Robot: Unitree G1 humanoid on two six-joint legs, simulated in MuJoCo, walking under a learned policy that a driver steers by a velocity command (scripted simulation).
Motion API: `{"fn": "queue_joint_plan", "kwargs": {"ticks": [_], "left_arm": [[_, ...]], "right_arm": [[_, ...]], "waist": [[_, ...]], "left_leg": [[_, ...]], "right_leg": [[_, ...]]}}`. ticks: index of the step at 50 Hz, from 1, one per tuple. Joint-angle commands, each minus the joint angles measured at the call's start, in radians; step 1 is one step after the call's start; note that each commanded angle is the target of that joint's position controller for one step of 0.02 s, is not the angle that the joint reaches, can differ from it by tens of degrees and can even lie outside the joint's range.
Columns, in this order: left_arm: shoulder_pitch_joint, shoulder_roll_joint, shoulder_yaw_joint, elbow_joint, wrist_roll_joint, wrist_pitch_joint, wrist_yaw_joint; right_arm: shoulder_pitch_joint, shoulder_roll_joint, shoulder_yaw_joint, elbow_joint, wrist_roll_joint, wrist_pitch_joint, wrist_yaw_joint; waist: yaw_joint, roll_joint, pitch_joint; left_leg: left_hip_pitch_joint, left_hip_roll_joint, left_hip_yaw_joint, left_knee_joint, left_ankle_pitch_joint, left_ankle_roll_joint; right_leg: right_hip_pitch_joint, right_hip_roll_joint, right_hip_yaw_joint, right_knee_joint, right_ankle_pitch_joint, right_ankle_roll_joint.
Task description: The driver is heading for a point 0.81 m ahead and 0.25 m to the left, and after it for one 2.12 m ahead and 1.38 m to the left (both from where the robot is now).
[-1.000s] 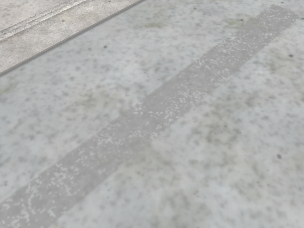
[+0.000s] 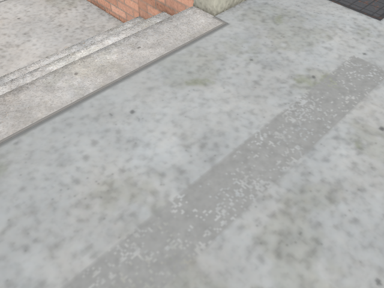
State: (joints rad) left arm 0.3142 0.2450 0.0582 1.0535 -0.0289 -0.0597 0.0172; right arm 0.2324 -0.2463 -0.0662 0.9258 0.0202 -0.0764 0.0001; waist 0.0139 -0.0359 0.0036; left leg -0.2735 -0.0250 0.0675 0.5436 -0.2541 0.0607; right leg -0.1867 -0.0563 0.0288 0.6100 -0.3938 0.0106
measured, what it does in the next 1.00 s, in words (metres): walks ahead, turning left: right foot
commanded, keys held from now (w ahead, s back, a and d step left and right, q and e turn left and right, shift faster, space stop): w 0.38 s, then w+q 0.62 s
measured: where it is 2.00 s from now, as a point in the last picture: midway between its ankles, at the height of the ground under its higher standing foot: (165, 206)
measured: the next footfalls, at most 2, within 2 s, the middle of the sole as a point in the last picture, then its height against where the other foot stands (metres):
right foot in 0.44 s outside the picture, level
left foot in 1.04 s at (165, 257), level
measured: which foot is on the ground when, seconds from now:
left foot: down 0.00-0.46, up 0.48-1.00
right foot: up 0.00-0.42, down 0.44-1.00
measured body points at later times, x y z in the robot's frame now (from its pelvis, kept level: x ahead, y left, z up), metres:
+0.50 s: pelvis +0.22 -0.06 -0.01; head +0.26 -0.07 +0.44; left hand +0.42 +0.19 -0.10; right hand +0.19 -0.32 -0.16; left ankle +0.04 +0.09 -0.67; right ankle +0.33 -0.15 -0.73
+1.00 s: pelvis +0.48 -0.03 -0.01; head +0.51 -0.01 +0.44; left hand +0.40 +0.24 -0.15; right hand +0.73 -0.20 -0.11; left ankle +0.59 +0.12 -0.71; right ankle +0.33 -0.16 -0.73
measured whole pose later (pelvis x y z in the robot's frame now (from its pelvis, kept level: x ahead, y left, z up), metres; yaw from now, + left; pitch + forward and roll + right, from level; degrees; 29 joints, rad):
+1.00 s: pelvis +0.48 -0.03 -0.01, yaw +17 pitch +2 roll -1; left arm 0.31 0.26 0.06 0.98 -0.01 -0.06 0.02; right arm 0.07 -0.22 -0.06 0.77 0.02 -0.03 0.06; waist 0.06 0.01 0.03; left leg -0.59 0.06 0.08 0.66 -0.11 0.10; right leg 0.13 -0.02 -0.31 0.29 -0.43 0.02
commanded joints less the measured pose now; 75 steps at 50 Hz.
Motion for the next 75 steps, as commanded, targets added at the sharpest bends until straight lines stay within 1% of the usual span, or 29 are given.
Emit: {"fn": "queue_joint_plan", "kwargs": {"ticks": [1, 3, 5, 12, 18, 21, 22, 23, 24, 25, 27, 28, 30, 34, 40, 46, 49, 51, 52, 53, 54, 55, 57, 58, 63, 67, 70, 74, 75], "left_arm": [[-0.175, 0.080, 0.008, -0.139, 0.005, -0.050, -0.001], [-0.160, 0.099, 0.015, -0.127, -0.022, -0.060, -0.020], [-0.187, 0.095, 0.022, -0.129, -0.007, -0.058, -0.022], [-0.363, 0.025, -0.005, -0.198, 0.012, -0.039, -0.037], [-0.438, 0.085, -0.001, -0.243, 0.003, -0.040, -0.056], [-0.237, 0.153, 0.037, -0.196, 0.005, -0.045, -0.054], [-0.041, 0.204, 0.062, -0.144, 0.007, -0.045, -0.045], [0.103, 0.306, 0.085, -0.119, 0.033, -0.042, -0.037], [0.110, 0.258, 0.065, -0.119, 0.028, -0.044, -0.043], [0.019, 0.193, 0.044, -0.130, 0.020, -0.051, -0.045], [-0.143, 0.114, 0.021, -0.157, 0.027, -0.060, -0.046], [-0.183, 0.083, 0.013, -0.156, 0.037, -0.066, -0.046], [-0.189, 0.072, 0.014, -0.139, 0.045, -0.072, -0.046], [-0.141, 0.114, 0.025, -0.115, 0.049, -0.077, -0.024], [-0.074, 0.143, 0.025, -0.111, 0.047, -0.058, 0.006], [0.028, 0.175, 0.037, -0.099, 0.029, -0.015, 0.008], [-0.009, 0.217, 0.049, -0.126, 0.016, 0.002, 0.015], [-0.046, 0.241, 0.055, -0.143, 0.008, 0.013, 0.018], [-0.059, 0.230, 0.050, -0.160, 0.012, 0.006, 0.017], [0.005, 0.060, 0.005, -0.211, 0.051, -0.022, 0.000], [-0.048, 0.100, 0.002, -0.249, 0.013, -0.076, -0.016], [-0.164, 0.150, 0.016, -0.284, -0.023, -0.102, -0.026], [-0.164, 0.149, 0.019, -0.274, 0.005, -0.110, -0.018], [-0.142, 0.165, 0.030, -0.270, 0.018, -0.096, -0.016], [-0.221, 0.113, 0.020, -0.326, 0.047, -0.051, -0.011], [-0.361, 0.084, 0.005, -0.374, 0.034, -0.057, -0.022], [-0.406, 0.118, 0.015, -0.409, 0.030, -0.064, -0.030], [-0.276, 0.165, 0.040, -0.393, 0.043, -0.084, -0.035], [-0.175, 0.206, 0.050, -0.385, 0.062, -0.088, -0.030]], "right_arm": [[0.325, -0.178, -0.042, 0.044, -0.008, -0.015, 0.007], [0.179, -0.095, -0.009, -0.001, -0.025, -0.027, 0.008], [0.125, -0.086, 0.002, -0.017, -0.021, -0.027, 0.012], [0.187, -0.135, -0.005, 0.015, -0.020, -0.008, -0.016], [0.205, -0.141, -0.021, 0.047, 0.002, -0.005, -0.016], [0.170, -0.144, -0.023, 0.039, -0.005, 0.010, -0.014], [0.163, -0.115, -0.011, 0.022, -0.014, 0.016, -0.014], [0.258, -0.013, 0.017, 0.000, -0.019, 0.008, -0.009], [0.274, 0.003, 0.025, 0.010, 0.004, -0.013, -0.010], [0.200, -0.091, -0.003, -0.007, 0.034, -0.024, -0.011], [0.105, -0.112, -0.014, -0.035, 0.025, -0.023, -0.025], [0.119, -0.099, -0.023, -0.026, 0.016, -0.010, -0.030], [0.155, -0.053, -0.022, -0.017, 0.016, 0.019, -0.025], [0.067, -0.061, -0.033, -0.055, 0.010, 0.043, -0.026], [-0.089, -0.047, -0.025, -0.109, 0.000, 0.029, 0.009], [-0.260, -0.020, 0.000, -0.218, 0.001, 0.028, 0.053], [-0.208, -0.061, -0.018, -0.246, 0.004, 0.034, 0.066], [0.014, -0.146, -0.062, -0.207, 0.011, 0.037, 0.059], [0.180, -0.223, -0.100, -0.165, 0.010, 0.044, 0.037], [0.175, -0.322, -0.112, -0.157, 0.011, 0.044, 0.022], [0.205, -0.282, -0.093, -0.192, -0.009, 0.026, 0.027], [0.185, -0.213, -0.075, -0.184, -0.017, 0.014, 0.028], [0.037, -0.137, -0.052, -0.210, -0.004, 0.002, 0.029], [-0.008, -0.109, -0.040, -0.228, -0.009, -0.001, 0.025], [0.024, -0.177, -0.053, -0.235, -0.006, -0.002, -0.006], [0.085, -0.184, -0.056, -0.227, 0.000, 0.011, -0.015], [0.128, -0.177, -0.056, -0.211, 0.005, 0.024, -0.018], [0.071, -0.160, -0.053, -0.253, 0.002, 0.050, -0.036], [0.050, -0.117, -0.038, -0.284, -0.006, 0.047, -0.035]], "waist": [[-0.147, 0.326, -0.038], [-0.071, 0.158, 0.025], [-0.047, 0.094, 0.063], [-0.071, 0.115, 0.084], [-0.056, 0.124, 0.115], [0.062, 0.131, -0.006], [0.141, 0.101, -0.132], [0.119, -0.134, -0.293], [0.114, -0.243, -0.382], [0.100, -0.164, -0.230], [0.031, -0.054, -0.071], [-0.003, -0.068, -0.045], [-0.033, -0.080, -0.028], [-0.032, -0.021, 0.034], [0.015, 0.009, 0.078], [0.071, 0.017, 0.124], [0.005, -0.047, 0.042], [-0.129, -0.066, -0.083], [-0.208, -0.001, -0.167], [-0.092, 0.269, -0.208], [-0.120, 0.206, -0.373], [-0.150, 0.140, -0.257], [-0.055, 0.023, -0.105], [-0.021, 0.026, -0.079], [-0.007, 0.046, -0.014], [-0.072, 0.109, -0.003], [-0.086, 0.136, -0.001], [0.001, 0.176, -0.078], [0.044, 0.135, -0.183]], "left_leg": [[0.488, 0.405, -0.743, -0.363, -0.101, 0.257], [0.416, 0.357, -0.565, -0.350, -0.109, 0.209], [0.341, 0.306, -0.418, -0.392, 0.020, 0.157], [0.201, 0.218, -0.169, -0.444, 0.224, 0.133], [0.281, 0.290, -0.151, -0.414, 0.229, 0.109], [0.273, 0.250, -0.117, -0.149, 0.581, 0.069], [0.132, 0.194, -0.087, 0.099, 0.534, 0.035], [-0.238, 0.041, -0.028, 0.511, 0.133, -0.039], [-0.370, -0.024, -0.174, 0.723, -0.313, -0.037], [-0.459, 0.029, -0.219, 0.812, -0.260, -0.018], [-0.416, 0.129, -0.180, 0.743, -0.079, 0.006], [-0.356, 0.162, -0.189, 0.690, -0.025, 0.009], [-0.293, 0.180, -0.187, 0.655, 0.020, 0.011], [-0.421, 0.175, -0.214, 0.553, 0.169, -0.007], [-0.477, 0.152, -0.141, 0.291, 0.358, -0.028], [-0.544, 0.130, -0.029, 0.137, 0.226, 0.004], [-0.340, 0.038, 0.068, 0.116, 0.085, 0.054], [-0.025, -0.039, 0.083, 0.043, 0.081, 0.115], [0.281, 0.004, -0.043, -0.025, 0.109, 0.164], [0.596, 0.262, -0.550, -0.061, 0.061, 0.315], [0.706, 0.379, -0.925, -0.227, -0.032, 0.423], [0.652, 0.345, -0.783, -0.259, 0.031, 0.356], [0.354, 0.255, -0.531, -0.264, 0.193, 0.275], [0.252, 0.224, -0.468, -0.285, 0.269, 0.260], [0.044, 0.157, -0.339, -0.336, 0.391, 0.241], [-0.005, 0.093, -0.294, -0.301, 0.263, 0.167], [0.058, 0.110, -0.357, -0.211, 0.293, 0.138], [0.140, 0.082, -0.428, 0.033, 0.435, 0.063], [0.057, 0.026, -0.389, 0.219, 0.357, 0.018]], "right_leg": [[-0.592, 0.083, -0.001, 0.474, -0.144, -0.029], [-0.668, -0.028, 0.052, 0.612, -0.019, -0.086], [-0.646, -0.080, 0.040, 0.511, 0.125, -0.093], [-0.475, -0.025, -0.048, 0.075, 0.377, -0.007], [-0.401, -0.015, -0.024, -0.069, 0.393, -0.056], [-0.102, 0.050, -0.065, -0.087, 0.305, -0.103], [0.176, 0.000, -0.006, -0.060, 0.286, -0.137], [0.547, -0.264, 0.392, -0.128, 0.093, -0.256], [0.570, -0.361, 0.728, -0.328, -0.078, -0.301], [0.439, -0.336, 0.618, -0.355, -0.136, -0.248], [0.150, -0.273, 0.353, -0.398, 0.018, -0.183], [0.064, -0.231, 0.248, -0.425, 0.096, -0.160], [-0.013, -0.199, 0.133, -0.467, 0.177, -0.156], [0.001, -0.196, 0.004, -0.508, 0.303, -0.171], [0.107, -0.192, -0.138, -0.522, 0.398, -0.152], [0.324, -0.245, -0.222, -0.420, 0.611, -0.154], [0.335, -0.245, -0.273, -0.244, 1.098, -0.129], [0.261, -0.218, -0.291, 0.070, 1.225, -0.097], [0.046, -0.174, -0.290, 0.350, 0.966, -0.051], [-0.420, 0.024, -0.238, 0.709, -0.053, 0.006], [-0.571, 0.103, 0.026, 0.867, -0.205, 0.001], [-0.667, 0.042, 0.073, 0.845, -0.112, -0.027], [-0.573, -0.041, 0.063, 0.654, 0.027, -0.037], [-0.501, -0.063, 0.067, 0.594, 0.058, -0.026], [-0.440, -0.045, 0.018, 0.301, 0.222, 0.053], [-0.336, 0.031, -0.004, -0.003, 0.484, 0.053], [-0.314, 0.065, 0.016, -0.097, 0.486, 0.034], [-0.147, 0.079, 0.013, -0.207, 0.471, -0.030], [0.067, -0.029, 0.080, -0.173, 0.667, -0.082]]}}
